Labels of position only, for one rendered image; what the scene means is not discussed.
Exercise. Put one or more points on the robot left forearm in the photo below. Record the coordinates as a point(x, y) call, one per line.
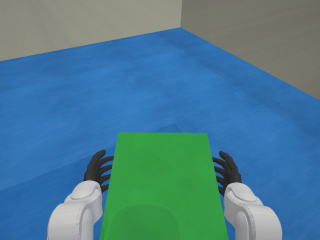
point(75, 218)

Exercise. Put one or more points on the left robot hand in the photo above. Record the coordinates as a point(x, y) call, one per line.
point(94, 169)

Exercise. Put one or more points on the carton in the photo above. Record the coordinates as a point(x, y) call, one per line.
point(163, 186)

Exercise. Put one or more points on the robot right forearm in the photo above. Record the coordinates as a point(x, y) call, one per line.
point(250, 218)

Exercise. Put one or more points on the right robot hand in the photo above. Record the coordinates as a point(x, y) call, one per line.
point(230, 172)

